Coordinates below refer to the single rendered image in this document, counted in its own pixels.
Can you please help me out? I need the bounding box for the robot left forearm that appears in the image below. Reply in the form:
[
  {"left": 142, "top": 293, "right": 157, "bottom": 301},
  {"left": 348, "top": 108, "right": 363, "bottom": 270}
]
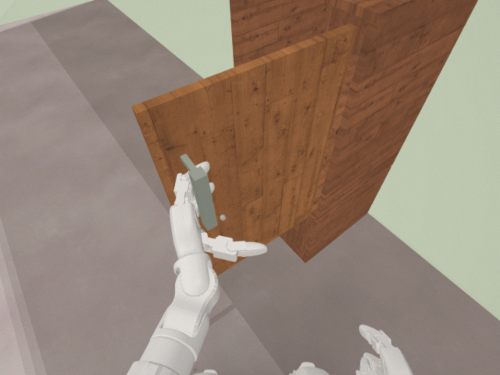
[{"left": 127, "top": 252, "right": 220, "bottom": 375}]

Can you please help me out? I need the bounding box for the robot right hand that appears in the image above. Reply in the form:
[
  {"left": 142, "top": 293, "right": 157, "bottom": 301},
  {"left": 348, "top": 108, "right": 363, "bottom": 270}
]
[{"left": 356, "top": 324, "right": 413, "bottom": 375}]

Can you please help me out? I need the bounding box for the handle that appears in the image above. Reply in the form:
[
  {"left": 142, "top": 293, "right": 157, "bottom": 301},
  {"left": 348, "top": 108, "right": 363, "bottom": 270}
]
[{"left": 180, "top": 154, "right": 218, "bottom": 231}]

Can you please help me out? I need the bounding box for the robot right shin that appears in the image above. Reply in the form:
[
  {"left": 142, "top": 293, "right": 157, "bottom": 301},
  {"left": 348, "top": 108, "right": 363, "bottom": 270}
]
[{"left": 299, "top": 362, "right": 315, "bottom": 368}]

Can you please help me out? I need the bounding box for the robot left hand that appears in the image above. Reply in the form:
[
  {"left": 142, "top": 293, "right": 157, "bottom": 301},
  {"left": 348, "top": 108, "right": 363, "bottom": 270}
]
[{"left": 170, "top": 162, "right": 267, "bottom": 262}]

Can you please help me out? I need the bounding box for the cupboard door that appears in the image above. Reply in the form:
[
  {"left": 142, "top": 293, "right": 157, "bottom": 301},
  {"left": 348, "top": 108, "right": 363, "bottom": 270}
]
[{"left": 131, "top": 23, "right": 358, "bottom": 276}]

